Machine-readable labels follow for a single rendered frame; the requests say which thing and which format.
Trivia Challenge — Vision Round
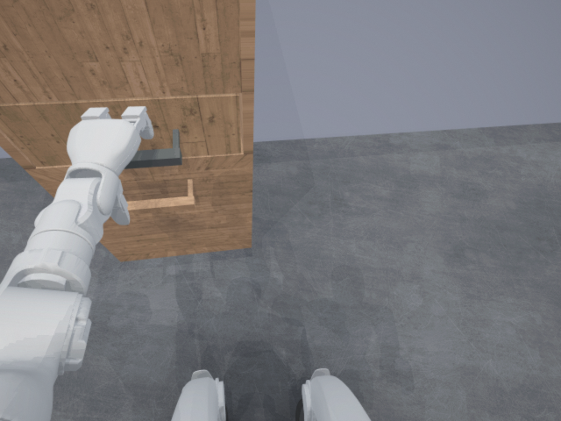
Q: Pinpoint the left robot thigh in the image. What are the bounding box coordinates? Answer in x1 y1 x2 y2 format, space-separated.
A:
171 377 226 421

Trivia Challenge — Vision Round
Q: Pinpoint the handle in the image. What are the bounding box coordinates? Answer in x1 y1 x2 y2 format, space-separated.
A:
127 196 195 215
124 129 182 169

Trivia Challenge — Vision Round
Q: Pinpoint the robot left forearm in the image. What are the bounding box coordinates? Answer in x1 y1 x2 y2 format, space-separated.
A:
0 162 120 297

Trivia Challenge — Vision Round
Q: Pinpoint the drawer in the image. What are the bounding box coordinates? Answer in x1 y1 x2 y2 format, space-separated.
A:
0 93 241 167

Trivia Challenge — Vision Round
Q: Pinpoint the left robot hand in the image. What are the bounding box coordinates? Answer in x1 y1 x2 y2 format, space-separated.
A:
67 106 154 225

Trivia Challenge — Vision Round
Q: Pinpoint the left robot shin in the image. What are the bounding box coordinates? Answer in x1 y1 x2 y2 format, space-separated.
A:
182 370 213 390

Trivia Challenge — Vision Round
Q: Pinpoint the cabinet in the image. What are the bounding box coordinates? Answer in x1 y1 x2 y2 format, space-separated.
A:
0 0 256 262

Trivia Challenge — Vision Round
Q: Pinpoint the robot left upper arm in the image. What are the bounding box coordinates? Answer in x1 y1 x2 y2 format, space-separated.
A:
0 286 92 421

